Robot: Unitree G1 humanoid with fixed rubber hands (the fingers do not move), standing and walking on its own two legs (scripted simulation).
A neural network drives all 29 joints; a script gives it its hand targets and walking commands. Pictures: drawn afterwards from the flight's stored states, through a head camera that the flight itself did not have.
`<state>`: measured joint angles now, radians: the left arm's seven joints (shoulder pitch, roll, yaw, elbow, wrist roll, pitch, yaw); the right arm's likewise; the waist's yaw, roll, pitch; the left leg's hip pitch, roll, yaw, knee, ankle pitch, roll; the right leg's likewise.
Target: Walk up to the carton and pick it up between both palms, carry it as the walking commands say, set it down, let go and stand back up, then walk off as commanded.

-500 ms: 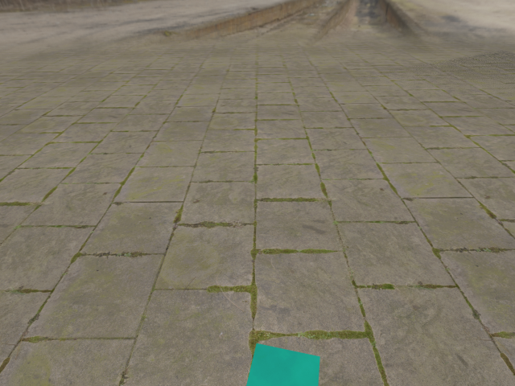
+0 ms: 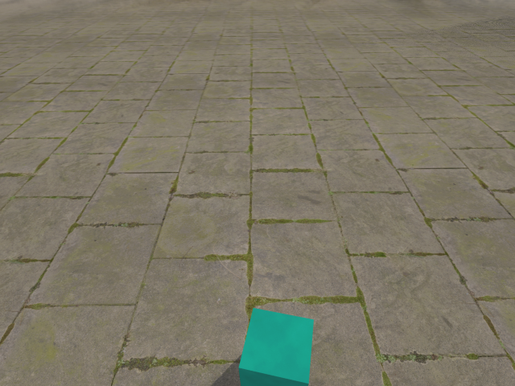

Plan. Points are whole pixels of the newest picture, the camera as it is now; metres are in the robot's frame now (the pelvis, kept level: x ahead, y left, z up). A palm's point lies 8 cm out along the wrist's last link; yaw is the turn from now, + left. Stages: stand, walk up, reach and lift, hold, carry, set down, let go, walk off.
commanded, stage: stand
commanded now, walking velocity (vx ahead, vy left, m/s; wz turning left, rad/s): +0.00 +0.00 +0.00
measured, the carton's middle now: (277, 358) +0.44 -0.03 -0.64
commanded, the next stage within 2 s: walk off in 0.64 s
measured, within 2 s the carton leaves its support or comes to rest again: neither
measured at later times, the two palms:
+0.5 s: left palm out of the picture +0.01 +0.29 -0.12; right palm out of the picture +0.01 -0.27 -0.13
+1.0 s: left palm out of the picture +0.03 +0.28 -0.13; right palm out of the picture +0.01 -0.25 -0.14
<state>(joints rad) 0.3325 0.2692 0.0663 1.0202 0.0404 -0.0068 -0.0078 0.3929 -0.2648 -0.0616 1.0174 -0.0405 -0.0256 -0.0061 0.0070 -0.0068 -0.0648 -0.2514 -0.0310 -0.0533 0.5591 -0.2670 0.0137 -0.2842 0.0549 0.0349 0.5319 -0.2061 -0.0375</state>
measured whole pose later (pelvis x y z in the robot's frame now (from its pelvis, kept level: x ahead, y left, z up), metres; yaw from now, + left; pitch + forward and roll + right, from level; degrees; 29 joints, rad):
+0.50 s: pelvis -0.01 +0.01 +0.00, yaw +0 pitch -5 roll +0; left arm 0.25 0.28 0.06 1.08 0.03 -0.01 -0.01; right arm 0.29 -0.29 -0.06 1.05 -0.03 -0.02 0.00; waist 0.01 0.01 0.00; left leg -0.26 -0.04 -0.03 0.54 -0.25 0.02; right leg -0.30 0.04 0.06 0.52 -0.19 -0.03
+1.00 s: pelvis -0.02 +0.02 +0.00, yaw -1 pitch -3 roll +0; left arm 0.20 0.24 0.03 1.09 0.02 0.02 0.00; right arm 0.22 -0.26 -0.04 1.08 -0.02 0.03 -0.01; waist 0.00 0.01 0.02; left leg -0.28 -0.03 0.00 0.53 -0.18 0.02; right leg -0.32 0.04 0.08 0.49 -0.11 0.01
